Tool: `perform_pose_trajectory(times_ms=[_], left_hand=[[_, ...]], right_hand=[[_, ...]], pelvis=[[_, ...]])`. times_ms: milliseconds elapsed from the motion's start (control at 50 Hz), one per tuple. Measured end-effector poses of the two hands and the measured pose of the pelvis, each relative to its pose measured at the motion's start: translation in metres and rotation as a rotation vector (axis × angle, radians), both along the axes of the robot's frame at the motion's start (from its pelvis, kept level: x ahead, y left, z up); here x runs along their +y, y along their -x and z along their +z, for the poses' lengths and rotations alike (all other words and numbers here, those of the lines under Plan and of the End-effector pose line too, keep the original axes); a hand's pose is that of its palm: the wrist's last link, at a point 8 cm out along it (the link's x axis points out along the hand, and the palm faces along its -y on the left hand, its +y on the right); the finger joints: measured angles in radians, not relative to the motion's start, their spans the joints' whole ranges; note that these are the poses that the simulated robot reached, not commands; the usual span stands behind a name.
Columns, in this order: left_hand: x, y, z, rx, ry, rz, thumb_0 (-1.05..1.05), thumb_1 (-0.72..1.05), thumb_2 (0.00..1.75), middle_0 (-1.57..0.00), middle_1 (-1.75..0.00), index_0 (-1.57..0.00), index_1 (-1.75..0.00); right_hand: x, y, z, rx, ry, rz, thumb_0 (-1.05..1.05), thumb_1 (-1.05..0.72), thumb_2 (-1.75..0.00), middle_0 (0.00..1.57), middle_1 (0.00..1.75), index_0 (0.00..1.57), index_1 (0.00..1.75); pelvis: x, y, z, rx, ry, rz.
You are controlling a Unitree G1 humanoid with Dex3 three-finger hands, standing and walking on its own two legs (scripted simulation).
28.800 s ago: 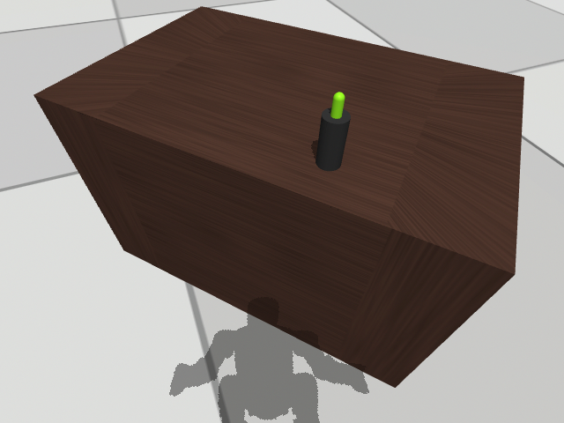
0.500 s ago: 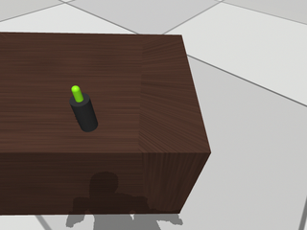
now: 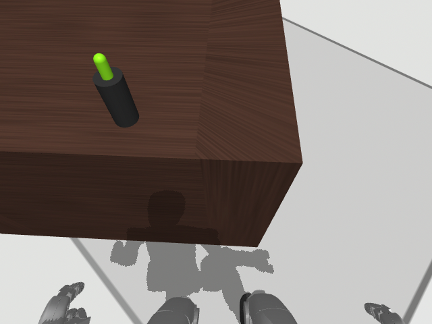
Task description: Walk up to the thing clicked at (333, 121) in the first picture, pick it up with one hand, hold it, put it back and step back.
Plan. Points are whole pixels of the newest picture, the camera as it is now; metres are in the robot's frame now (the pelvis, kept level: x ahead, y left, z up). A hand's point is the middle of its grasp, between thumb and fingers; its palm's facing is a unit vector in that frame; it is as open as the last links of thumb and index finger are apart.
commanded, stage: step back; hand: left
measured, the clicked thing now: (114, 90) +0.53 +0.21 +0.08
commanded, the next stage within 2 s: none
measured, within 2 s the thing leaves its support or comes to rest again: neither
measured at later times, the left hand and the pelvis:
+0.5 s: hand out of the picture -0.02 +0.27 -0.15, palm faces -0.08 -0.91 -0.41, open 7.4 cm; pelvis -0.12 +0.00 -0.01, yaw -3 degrees
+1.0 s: hand out of the picture -0.14 +0.29 -0.14, palm faces +0.00 -0.93 -0.37, open 7.4 cm; pelvis -0.26 +0.02 +0.00, yaw -1 degrees
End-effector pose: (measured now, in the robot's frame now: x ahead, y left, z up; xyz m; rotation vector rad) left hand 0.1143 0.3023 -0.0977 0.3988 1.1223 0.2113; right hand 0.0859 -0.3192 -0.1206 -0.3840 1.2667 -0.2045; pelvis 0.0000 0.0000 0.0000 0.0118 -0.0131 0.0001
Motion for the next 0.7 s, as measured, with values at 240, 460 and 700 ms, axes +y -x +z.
perform_pose_trajectory(times_ms=[240,460,700], left_hand=[[0.023,0.053,-0.016,0.002,0.061,0.027,0.01,0.91,0.90,-0.20,-0.30,-0.20,-0.30],[0.015,0.120,-0.014,0.060,0.006,-0.021,0.01,0.91,0.90,-0.20,-0.30,-0.20,-0.30],[0.003,0.165,0.015,-0.042,-0.008,-0.023,0.01,0.90,0.90,-0.21,-0.30,-0.21,-0.30]], right_hand=[[0.029,0.074,0.028,-0.003,0.032,-0.002,0.00,-0.90,-0.90,0.20,0.30,0.21,0.30],[0.009,0.095,0.015,-0.144,0.009,-0.024,0.00,-0.90,-0.90,0.21,0.30,0.21,0.30],[0.010,0.173,0.005,-0.061,-0.016,-0.016,0.00,-0.90,-0.90,0.20,0.30,0.20,0.30]], pelvis=[[0.020,0.052,0.005,-0.020,0.031,0.006],[0.007,0.106,-0.006,-0.030,0.022,-0.071],[0.006,0.167,0.004,-0.014,-0.006,-0.021]])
